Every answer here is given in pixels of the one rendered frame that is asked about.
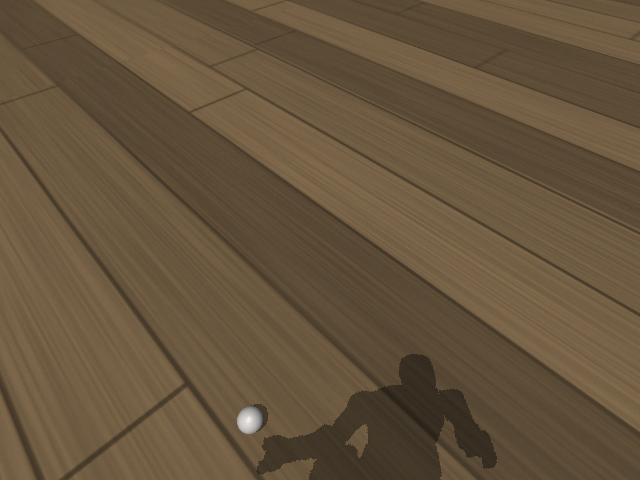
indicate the ball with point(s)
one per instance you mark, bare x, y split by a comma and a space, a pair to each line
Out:
249, 420

